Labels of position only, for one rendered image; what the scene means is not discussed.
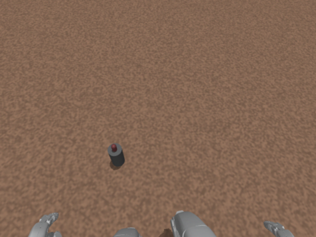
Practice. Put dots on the right robot hand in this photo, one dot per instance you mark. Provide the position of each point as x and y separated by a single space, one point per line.
277 229

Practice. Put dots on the bottle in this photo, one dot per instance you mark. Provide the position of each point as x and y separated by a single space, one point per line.
116 154

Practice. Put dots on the left robot hand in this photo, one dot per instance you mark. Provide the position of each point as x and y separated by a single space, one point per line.
41 229

